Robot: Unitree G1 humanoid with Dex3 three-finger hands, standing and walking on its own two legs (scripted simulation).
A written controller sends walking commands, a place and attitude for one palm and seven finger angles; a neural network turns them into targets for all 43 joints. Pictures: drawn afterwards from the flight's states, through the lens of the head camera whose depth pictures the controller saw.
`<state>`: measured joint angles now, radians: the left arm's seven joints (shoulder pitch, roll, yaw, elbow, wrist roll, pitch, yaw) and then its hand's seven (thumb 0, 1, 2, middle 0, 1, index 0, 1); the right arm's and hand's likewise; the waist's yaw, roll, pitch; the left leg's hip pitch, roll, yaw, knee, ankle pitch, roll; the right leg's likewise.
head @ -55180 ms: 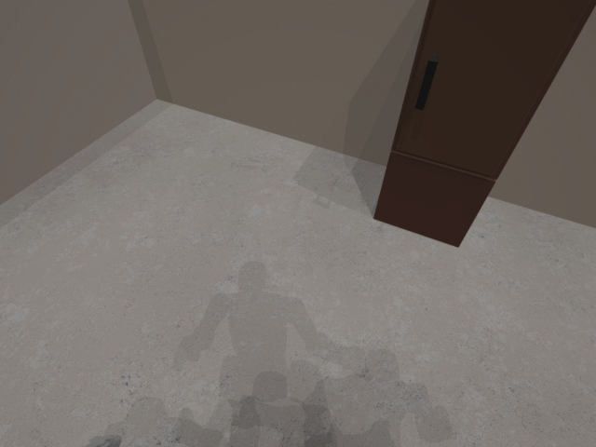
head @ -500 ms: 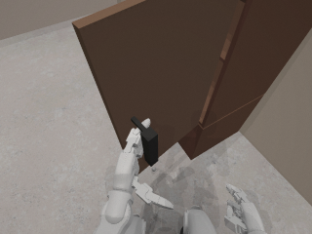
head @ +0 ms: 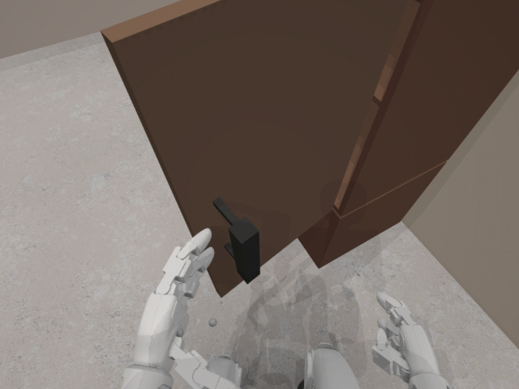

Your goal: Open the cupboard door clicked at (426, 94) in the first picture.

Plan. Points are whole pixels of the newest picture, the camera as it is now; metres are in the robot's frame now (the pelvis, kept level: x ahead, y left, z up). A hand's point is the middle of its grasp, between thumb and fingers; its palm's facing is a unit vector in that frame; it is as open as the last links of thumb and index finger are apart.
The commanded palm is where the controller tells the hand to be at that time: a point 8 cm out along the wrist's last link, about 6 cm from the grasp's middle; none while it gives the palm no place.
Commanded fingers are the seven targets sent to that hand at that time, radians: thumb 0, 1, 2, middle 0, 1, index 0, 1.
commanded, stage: slide the hand sideways off the handle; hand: left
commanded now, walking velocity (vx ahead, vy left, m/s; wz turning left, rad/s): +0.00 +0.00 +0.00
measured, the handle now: (236, 242) +0.32 +0.06 +0.05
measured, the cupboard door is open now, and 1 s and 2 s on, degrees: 100 100 100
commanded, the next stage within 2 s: draw the hand back to the body in 0.34 s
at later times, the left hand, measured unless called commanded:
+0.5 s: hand (175, 351) +0.17 +0.12 +0.06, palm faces -0.09 -1.00 +0.01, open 16.3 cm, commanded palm +0.15 +0.17 +0.07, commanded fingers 0.00 -0.50 0.30 -0.15 -0.30 -0.15 -0.30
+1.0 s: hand (97, 327) +0.18 +0.17 +0.14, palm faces -0.02 -0.99 -0.16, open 16.0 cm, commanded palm +0.15 +0.23 +0.16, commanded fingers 0.00 -0.19 0.44 -0.16 -0.30 -0.16 -0.30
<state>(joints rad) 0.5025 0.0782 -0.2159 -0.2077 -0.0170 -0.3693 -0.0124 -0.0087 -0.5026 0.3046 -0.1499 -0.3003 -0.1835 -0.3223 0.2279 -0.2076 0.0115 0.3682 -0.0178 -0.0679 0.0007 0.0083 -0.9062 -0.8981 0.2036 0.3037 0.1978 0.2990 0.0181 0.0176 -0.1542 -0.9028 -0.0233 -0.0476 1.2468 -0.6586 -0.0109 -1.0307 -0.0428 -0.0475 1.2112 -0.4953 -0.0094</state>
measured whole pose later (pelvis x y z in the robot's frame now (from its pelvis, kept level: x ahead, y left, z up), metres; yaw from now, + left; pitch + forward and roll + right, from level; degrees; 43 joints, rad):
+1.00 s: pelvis +0.01 +0.02 +0.04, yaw -1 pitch +9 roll -2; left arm 0.66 0.27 0.06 -0.46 -0.15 -0.16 -0.11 -0.01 -0.44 0.33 -0.15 -0.30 -0.15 -0.30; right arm 0.30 -0.23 0.03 0.37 0.03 -0.10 -0.08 0.01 -0.90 -0.90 0.20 0.30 0.20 0.30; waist 0.03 0.04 -0.14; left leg -0.62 -0.01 -0.05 1.04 -0.59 0.01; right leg -0.72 -0.03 -0.05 0.97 -0.41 0.01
